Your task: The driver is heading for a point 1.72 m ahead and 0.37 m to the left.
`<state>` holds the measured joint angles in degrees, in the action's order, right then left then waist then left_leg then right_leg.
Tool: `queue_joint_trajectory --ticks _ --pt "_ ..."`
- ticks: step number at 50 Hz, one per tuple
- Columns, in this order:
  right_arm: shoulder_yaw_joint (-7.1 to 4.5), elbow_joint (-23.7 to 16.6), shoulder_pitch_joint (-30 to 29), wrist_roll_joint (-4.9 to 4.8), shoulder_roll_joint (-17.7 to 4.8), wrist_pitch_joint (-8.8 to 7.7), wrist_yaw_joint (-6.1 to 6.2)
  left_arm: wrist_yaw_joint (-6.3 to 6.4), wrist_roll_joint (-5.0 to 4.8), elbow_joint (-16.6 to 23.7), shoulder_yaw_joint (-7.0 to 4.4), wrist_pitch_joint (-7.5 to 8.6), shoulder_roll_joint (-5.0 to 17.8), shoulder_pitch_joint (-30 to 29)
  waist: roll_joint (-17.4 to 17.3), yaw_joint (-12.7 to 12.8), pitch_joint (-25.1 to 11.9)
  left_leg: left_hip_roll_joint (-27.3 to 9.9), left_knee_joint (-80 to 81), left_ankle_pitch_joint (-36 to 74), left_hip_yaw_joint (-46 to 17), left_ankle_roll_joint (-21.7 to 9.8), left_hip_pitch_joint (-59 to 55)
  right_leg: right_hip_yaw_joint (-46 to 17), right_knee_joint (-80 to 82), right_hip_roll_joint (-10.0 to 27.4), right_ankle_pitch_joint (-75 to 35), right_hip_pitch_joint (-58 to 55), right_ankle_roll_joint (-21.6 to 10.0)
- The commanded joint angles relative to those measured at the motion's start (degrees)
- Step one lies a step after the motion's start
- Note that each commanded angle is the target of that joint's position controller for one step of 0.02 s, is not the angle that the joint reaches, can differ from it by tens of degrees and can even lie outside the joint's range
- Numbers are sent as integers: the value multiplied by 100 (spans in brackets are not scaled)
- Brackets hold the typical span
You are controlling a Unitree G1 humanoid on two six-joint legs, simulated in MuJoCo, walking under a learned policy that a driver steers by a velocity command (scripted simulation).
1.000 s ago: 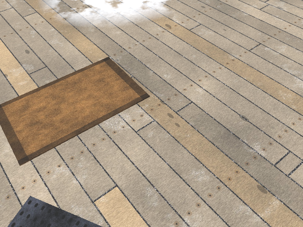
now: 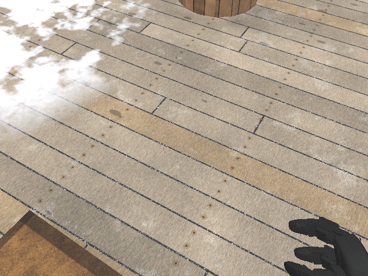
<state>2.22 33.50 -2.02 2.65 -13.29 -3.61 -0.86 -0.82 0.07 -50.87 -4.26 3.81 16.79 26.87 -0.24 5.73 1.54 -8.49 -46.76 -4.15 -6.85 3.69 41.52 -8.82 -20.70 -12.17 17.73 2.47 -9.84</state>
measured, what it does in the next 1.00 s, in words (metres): walks ahead, turning left: left foot, then right foot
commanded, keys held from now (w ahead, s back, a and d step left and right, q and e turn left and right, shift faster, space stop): w+e+shift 0.08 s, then w+q+shift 0.92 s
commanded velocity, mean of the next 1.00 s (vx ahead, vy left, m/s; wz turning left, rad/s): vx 1.00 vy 0.00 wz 0.38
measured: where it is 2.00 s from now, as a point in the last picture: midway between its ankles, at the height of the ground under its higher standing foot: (134, 52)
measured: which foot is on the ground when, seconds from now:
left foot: up 0.00-0.12, down 0.14-0.52, up 0.54-0.90, down 0.92-1.00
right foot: down 0.00-0.14, up 0.16-0.50, down 0.52-0.92, up 0.94-1.00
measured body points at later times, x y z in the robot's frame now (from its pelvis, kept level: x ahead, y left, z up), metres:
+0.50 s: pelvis +0.46 +0.04 -0.01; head +0.48 +0.03 +0.44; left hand +0.76 +0.20 -0.03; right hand +0.31 -0.22 -0.13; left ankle +0.30 +0.19 -0.73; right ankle +0.57 -0.09 -0.73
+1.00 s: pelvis +0.89 +0.13 -0.04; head +0.92 +0.14 +0.41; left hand +0.84 +0.40 -0.16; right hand +1.16 -0.06 -0.14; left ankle +0.97 +0.18 -0.73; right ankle +0.75 -0.10 -0.59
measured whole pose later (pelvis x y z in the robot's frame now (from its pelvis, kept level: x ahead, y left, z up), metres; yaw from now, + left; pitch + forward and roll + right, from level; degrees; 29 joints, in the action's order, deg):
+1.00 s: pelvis +0.89 +0.13 -0.04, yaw +26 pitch +0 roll +0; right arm -3.5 40.1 9.7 1.3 -19.7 0.6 -1.8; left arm -0.2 2.2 -44.6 -1.2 4.7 15.2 17.9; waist -0.6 1.4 3.7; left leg 8.8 -44.4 -14.4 4.8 -10.5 29.9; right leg 0.1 -81.4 3.9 20.9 11.7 1.9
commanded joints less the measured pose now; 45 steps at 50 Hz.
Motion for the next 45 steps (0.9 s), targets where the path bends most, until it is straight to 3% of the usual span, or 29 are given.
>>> queue_joint_trajectory --ticks 1,4,6,7,8,9,10,11,12,13,14,16,18,21,24,25,26,27,28,29,31,32,35,36,37,40,41,43,45 --pt "-116 -402 -432 -139 -496 -19 1 -37 -50 469 -295 133 1041 -244 195 -20 187 591 1113 976 721 -69 -1693 -1290 847 1082 -2443 1396 -466" --pt "-285 -290 144 -135 -921 -91 77 27 6 548 -358 107 1222 -354 343 -298 -332 917 1791 371 532 -200 -2569 -1511 -208 1203 -3822 526 -120" --pt "-530 271 2133 -98 -1358 -149 216 6 101 508 -353 162 1380 -605 231 -1393 -1383 854 1584 -279 825 -441 -4322 -1025 -2384 1172 -4640 480 90" --pt "-672 532 3368 46 -1677 -187 326 31 140 594 -180 240 768 -669 -276 -1813 -1975 -62 1494 -2070 -249 -624 -5507 -668 -4352 938 -3165 1379 144" --pt "-807 677 3131 197 -2283 -182 258 -55 -162 865 71 274 -104 312 -2712 -863 -2570 -1580 3032 -3560 -4231 -1516 -6507 -65 -5970 93 752 3174 495" --pt "-813 554 2477 111 -1740 -122 148 16 27 689 130 203 290 39 -1671 -900 -1763 -1437 3346 -4568 -4945 -1819 -6050 -47 -6359 616 498 4185 322" --pt "-725 522 2122 20 -1220 -125 89 -17 141 786 93 168 525 -780 -626 -991 -1047 -1096 3230 -4039 -3810 -1809 -5374 10 -6188 892 55 4331 341" --pt "-693 683 2129 -5 -1026 -131 54 -59 221 963 110 188 563 -1287 -79 -981 -659 -809 3194 -3019 -2981 -1720 -4680 56 -5770 1046 -107 4162 370" --pt "-641 978 2616 -57 -894 -148 24 -87 390 1202 120 206 565 -1975 -86 -1124 -264 -405 3056 -1371 -2143 -1538 -4173 172 -5260 1192 10 3954 395" --pt "-599 1157 2646 -69 -823 -149 45 -137 411 1374 199 157 328 -1803 -399 -758 -357 -300 3146 -1698 -2160 -1620 -4051 227 -5069 1269 152 3977 488" --pt "-608 1239 2695 -128 -821 -174 52 -158 460 1449 260 117 290 -1865 -558 -691 -236 -231 3303 -1571 -2249 -1687 -3831 292 -4807 1392 313 4013 593" --pt "-615 1306 2759 -184 -855 -204 70 -200 475 1707 349 88 245 -2187 -374 -570 3 -210 3550 -1183 -2091 -1813 -3461 396 -4088 1576 355 4131 800" --pt "-712 1191 2490 -150 -1075 -195 105 -281 342 2004 482 126 208 -2703 -351 -509 233 24 3883 -1051 -1561 -1695 -2397 587 -2565 1610 -319 3114 959" --pt "-851 1119 2398 -226 -1466 -203 -16 -291 168 1896 469 125 323 -2505 -524 -383 108 68 4119 -285 -1287 -1524 -1394 952 -1796 1237 -1273 991 1011" --pt "-855 1257 2766 -293 -1459 -191 -77 -66 267 1551 258 143 699 -1745 31 -75 -442 427 2313 1320 -873 -1197 -2057 1014 -1068 1021 -1006 -208 891" --pt "-857 1241 2736 -326 -1448 -214 -93 39 357 1401 151 178 883 -991 174 331 -958 729 843 1377 -610 -1063 -1569 753 -1130 1360 -670 -1286 766" --pt "-733 1055 2621 -341 -944 -264 -69 177 475 1366 -5 192 1352 81 855 728 -1735 1044 -1146 -536 -242 -948 -761 -932 -709 2915 1474 -2351 516" --pt "-613 758 2981 -513 -507 -216 -29 225 464 1386 -78 115 1658 26 1823 291 -2245 1279 -2670 -2272 161 -918 235 -3660 532 4089 3145 -2523 54" --pt "-617 822 2694 -347 -726 -94 12 246 365 1406 -54 77 1235 -525 1214 81 -1361 849 -3228 -1764 259 -979 874 -3726 734 3908 3447 -1812 -133" --pt "-641 832 2259 -206 -809 -13 -28 211 288 1402 54 120 727 -805 580 26 -659 611 -3143 -1449 303 -986 1006 -2677 603 3590 2555 -1229 -80" --pt "-643 841 1905 -134 -649 116 -130 143 274 1192 158 205 315 -838 317 -222 118 333 -2731 -1275 240 -906 678 -1019 720 3032 306 -217 232" --pt "-607 737 1950 -103 -503 211 -190 153 219 1080 127 247 392 -880 758 -441 131 266 -2625 -1307 260 -827 686 -737 861 3074 196 -105 213" --pt "-571 346 1230 -76 -457 355 -305 89 115 806 137 388 227 -777 539 -592 346 106 -2462 -915 333 -796 1064 314 1115 2975 -1516 -95 310" --pt "-565 293 1082 -83 -461 373 -332 99 103 763 155 402 148 -950 426 -679 289 234 -2282 -647 473 -805 937 945 1254 2627 -1775 -23 474" --pt "-494 68 942 -85 -381 353 -386 100 110 776 120 444 351 -1079 751 -835 389 77 -1737 -249 472 -842 669 1245 1306 2745 -2097 285 498" --pt "-425 -48 312 -87 -495 328 -512 123 107 610 71 441 511 -1022 201 -738 600 484 -74 580 1380 -1083 -581 2283 1588 2300 -3067 571 699" --pt "-442 97 408 -156 -573 327 -516 167 118 594 68 428 591 -870 135 -697 239 945 1 663 1740 -1183 -1216 2481 1269 2129 -5033 287 693" --pt "-490 148 1057 -133 -762 290 -453 197 123 631 -80 322 1219 -785 572 -1232 -74 1216 246 24 1813 -1405 -1884 2421 -146 2556 -7479 -219 751" --pt "-769 849 3303 -126 -1294 270 -269 205 182 812 -164 83 1415 -1201 482 -2297 -1222 1483 551 -324 1440 -1705 -4346 2226 -3005 2625 -7032 331 723"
